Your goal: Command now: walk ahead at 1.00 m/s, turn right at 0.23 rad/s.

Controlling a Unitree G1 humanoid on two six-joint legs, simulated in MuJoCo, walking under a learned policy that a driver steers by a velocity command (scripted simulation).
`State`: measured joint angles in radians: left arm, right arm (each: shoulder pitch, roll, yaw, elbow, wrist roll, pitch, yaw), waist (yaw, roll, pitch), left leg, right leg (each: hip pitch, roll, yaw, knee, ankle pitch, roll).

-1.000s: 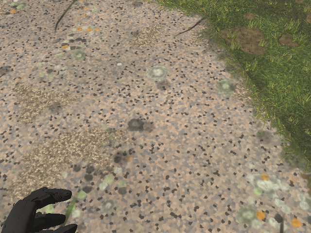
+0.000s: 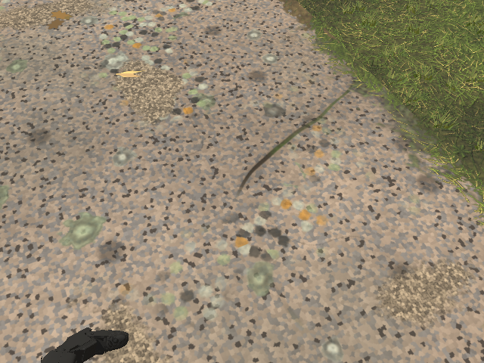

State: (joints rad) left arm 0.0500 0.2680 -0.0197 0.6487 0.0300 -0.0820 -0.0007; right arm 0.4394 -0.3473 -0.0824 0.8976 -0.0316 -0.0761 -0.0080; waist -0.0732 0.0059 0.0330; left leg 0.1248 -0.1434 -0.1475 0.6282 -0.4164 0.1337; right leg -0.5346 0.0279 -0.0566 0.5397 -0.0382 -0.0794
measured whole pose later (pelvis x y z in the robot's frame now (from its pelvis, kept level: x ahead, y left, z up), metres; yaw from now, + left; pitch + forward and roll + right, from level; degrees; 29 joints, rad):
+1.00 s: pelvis +0.65 -0.10 +0.02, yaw -25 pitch +0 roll +0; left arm 0.17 0.18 -0.02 0.81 0.02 -0.01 0.01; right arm 0.22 -0.22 0.00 0.84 -0.01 0.02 -0.02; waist -0.01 0.00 0.07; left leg -0.33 0.01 -0.02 0.69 -0.37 -0.01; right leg -0.34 0.08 0.03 0.47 -0.11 -0.05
